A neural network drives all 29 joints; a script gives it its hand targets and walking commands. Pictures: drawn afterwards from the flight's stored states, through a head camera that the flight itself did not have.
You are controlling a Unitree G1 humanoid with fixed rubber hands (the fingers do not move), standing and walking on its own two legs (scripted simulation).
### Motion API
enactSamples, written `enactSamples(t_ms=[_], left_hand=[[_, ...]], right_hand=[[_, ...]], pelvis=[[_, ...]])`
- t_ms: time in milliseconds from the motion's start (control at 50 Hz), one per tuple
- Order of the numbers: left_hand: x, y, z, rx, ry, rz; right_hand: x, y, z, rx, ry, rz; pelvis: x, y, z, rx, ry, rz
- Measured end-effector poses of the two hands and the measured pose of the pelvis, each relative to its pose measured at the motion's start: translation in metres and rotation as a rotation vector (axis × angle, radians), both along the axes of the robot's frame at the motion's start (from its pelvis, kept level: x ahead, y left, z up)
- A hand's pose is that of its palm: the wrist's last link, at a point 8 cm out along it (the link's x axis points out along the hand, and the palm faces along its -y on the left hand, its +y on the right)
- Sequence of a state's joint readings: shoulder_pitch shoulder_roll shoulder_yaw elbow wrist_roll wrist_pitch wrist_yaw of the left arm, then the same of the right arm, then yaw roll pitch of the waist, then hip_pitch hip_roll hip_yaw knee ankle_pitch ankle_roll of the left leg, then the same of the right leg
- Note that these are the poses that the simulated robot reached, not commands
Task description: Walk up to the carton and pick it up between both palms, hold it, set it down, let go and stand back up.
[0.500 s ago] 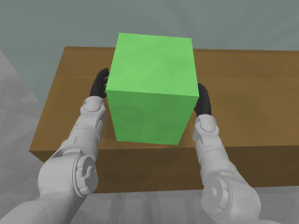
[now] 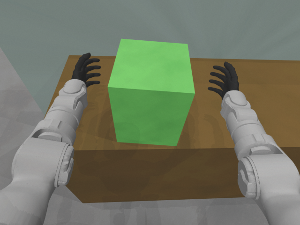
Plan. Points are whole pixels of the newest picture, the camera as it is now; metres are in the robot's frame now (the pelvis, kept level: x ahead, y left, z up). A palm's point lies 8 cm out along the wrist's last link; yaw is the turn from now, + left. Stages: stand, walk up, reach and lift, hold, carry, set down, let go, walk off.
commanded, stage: set down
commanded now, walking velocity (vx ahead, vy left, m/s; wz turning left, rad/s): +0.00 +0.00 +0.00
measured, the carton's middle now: (150, 95) +0.50 +0.00 +0.06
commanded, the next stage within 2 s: none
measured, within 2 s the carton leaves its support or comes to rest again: neither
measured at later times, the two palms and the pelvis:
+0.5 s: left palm (77, 88) +0.42 +0.18 +0.15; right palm (233, 103) +0.39 -0.20 +0.14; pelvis -0.03 -0.02 +0.00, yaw +3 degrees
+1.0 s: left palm (73, 91) +0.42 +0.19 +0.15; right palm (229, 108) +0.39 -0.20 +0.13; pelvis +0.00 -0.03 +0.01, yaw +2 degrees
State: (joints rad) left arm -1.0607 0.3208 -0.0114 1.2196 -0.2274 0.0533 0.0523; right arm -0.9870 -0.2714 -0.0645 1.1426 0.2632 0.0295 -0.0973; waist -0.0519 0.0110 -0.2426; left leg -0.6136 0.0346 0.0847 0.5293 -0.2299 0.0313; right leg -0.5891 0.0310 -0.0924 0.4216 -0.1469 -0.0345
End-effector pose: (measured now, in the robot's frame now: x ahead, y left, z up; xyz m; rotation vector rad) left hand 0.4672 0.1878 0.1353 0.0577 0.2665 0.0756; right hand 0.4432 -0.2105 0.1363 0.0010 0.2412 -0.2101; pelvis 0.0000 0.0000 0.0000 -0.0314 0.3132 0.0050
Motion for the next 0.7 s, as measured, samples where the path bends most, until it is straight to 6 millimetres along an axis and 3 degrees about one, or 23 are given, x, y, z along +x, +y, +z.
enactSamples(t_ms=[220, 380, 700], left_hand=[[-0.022, 0.005, 0.029, -0.011, -0.025, 0.0], [-0.035, 0.001, 0.034, -0.001, -0.004, -0.003], [-0.049, -0.014, 0.003, -0.021, 0.016, -0.017]], right_hand=[[-0.018, 0.014, 0.02, 0.012, 0.002, 0.041], [-0.037, 0.012, 0.018, 0.025, 0.031, -0.001], [-0.052, 0.009, -0.001, 0.043, 0.034, -0.003]], pelvis=[[-0.019, -0.01, 0.002, 0.011, -0.041, 0.024], [-0.028, -0.015, 0.004, 0.021, -0.102, 0.043], [-0.023, -0.024, 0.005, 0.042, -0.151, 0.036]])
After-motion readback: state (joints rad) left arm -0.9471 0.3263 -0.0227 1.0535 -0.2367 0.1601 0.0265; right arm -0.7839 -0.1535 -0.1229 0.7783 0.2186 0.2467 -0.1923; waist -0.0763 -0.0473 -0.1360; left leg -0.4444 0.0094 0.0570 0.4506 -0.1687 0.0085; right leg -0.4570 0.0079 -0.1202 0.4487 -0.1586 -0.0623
